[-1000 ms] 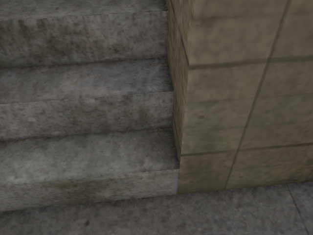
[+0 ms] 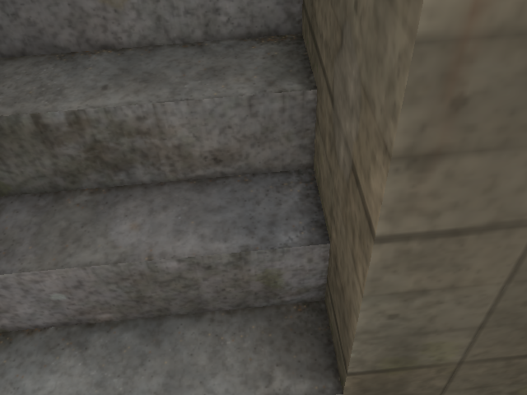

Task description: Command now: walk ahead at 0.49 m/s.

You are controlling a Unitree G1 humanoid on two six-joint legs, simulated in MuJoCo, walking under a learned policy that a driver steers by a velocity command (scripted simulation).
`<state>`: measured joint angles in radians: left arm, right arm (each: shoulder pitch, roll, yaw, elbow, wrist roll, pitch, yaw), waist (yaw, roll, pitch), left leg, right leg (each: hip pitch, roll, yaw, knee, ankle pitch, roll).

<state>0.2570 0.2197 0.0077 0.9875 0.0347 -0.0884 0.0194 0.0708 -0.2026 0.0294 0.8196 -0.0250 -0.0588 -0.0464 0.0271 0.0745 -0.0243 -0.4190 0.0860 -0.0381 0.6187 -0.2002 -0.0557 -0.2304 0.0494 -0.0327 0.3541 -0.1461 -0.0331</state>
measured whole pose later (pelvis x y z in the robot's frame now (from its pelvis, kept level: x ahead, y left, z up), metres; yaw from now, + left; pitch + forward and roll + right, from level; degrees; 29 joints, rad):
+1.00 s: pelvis +0.06 +0.00 +0.01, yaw -1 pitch +1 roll +0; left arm 0.04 0.26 -0.03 1.03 0.03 -0.09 0.01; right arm -0.04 -0.24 0.01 0.89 -0.02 -0.06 0.00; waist 0.01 0.02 -0.01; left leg -0.11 0.04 0.00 0.23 -0.13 -0.04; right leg -0.06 0.01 0.01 0.21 -0.17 0.00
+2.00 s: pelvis +0.08 +0.00 +0.01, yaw -2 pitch +2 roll +0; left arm 0.07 0.26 -0.03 1.01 0.03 -0.05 0.02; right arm -0.01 -0.24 0.00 0.95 -0.02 -0.08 0.02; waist 0.01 0.01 -0.03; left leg -0.09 0.05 0.02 0.20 -0.14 -0.05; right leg -0.05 0.02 0.03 0.19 -0.17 -0.01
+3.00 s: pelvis +0.08 +0.00 +0.01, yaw -2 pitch +2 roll +0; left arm 0.08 0.26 -0.02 1.00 0.03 -0.05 0.02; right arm 0.01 -0.24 -0.01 0.94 -0.01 -0.08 0.02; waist 0.00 0.01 -0.03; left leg -0.09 0.06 0.02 0.20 -0.14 -0.05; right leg -0.04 0.02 0.05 0.18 -0.17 -0.01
